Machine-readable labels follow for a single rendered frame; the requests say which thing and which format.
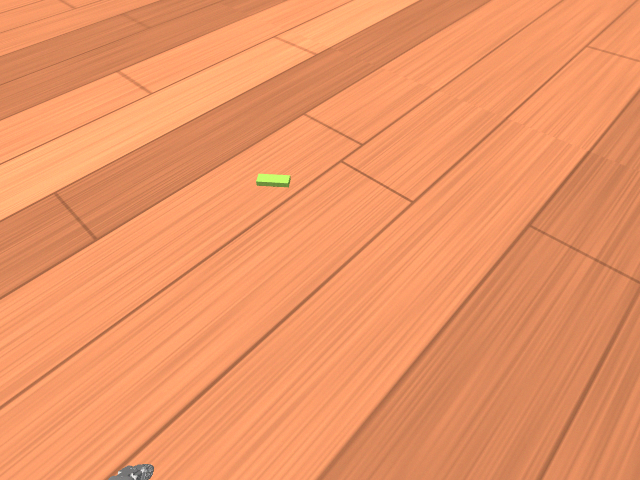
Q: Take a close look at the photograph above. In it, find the small box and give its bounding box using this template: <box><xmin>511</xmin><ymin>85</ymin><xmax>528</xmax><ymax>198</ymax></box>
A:
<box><xmin>256</xmin><ymin>174</ymin><xmax>291</xmax><ymax>187</ymax></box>

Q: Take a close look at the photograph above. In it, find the left robot hand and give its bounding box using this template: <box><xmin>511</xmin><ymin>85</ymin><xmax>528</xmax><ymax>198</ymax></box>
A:
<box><xmin>108</xmin><ymin>464</ymin><xmax>154</xmax><ymax>480</ymax></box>

